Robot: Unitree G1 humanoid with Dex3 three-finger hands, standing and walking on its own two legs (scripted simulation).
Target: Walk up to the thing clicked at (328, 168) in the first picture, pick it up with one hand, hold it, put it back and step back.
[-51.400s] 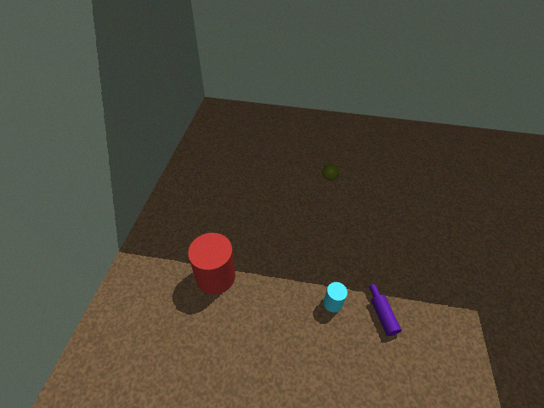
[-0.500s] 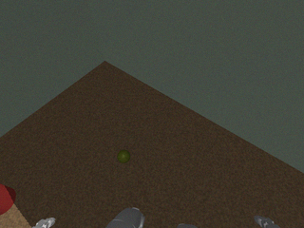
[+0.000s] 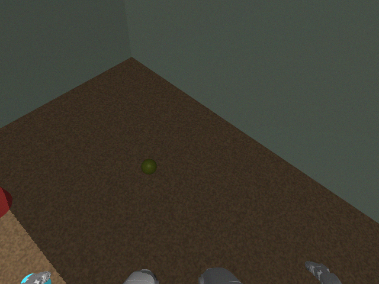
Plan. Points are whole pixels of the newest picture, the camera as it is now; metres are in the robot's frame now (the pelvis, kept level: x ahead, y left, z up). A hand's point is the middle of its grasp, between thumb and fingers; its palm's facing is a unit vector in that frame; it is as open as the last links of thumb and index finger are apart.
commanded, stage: step back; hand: left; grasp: from above
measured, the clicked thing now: (149, 166) +0.73 +0.20 -0.72
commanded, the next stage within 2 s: stand in 2.00 s
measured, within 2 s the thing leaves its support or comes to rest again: neither
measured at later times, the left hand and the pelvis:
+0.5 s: hand out of the picture -0.05 +0.25 -0.14, palm faces +0.02 -0.89 -0.45, open 7.4 cm; pelvis -0.18 -0.03 -0.01, yaw +3 degrees
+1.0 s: hand out of the picture -0.30 +0.20 -0.15, palm faces -0.01 -0.91 -0.42, open 7.3 cm; pelvis -0.34 -0.07 +0.00, yaw -3 degrees
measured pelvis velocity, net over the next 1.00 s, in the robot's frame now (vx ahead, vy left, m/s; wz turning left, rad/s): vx -0.34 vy -0.07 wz -0.04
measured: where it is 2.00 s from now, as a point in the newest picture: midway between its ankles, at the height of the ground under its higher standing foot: outside the picture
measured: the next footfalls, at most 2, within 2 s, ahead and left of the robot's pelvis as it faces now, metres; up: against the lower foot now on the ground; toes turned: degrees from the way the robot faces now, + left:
right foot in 0.14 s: -0.06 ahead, -0.15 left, +0.00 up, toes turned +0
left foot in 0.52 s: -0.17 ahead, +0.09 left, +0.00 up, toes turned +0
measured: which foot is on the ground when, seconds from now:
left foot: down 0.00-0.18, up 0.20-0.50, down 0.52-0.88, up 0.90-1.00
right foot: up 0.00-0.12, down 0.14-0.54, up 0.56-0.84, down 0.86-1.00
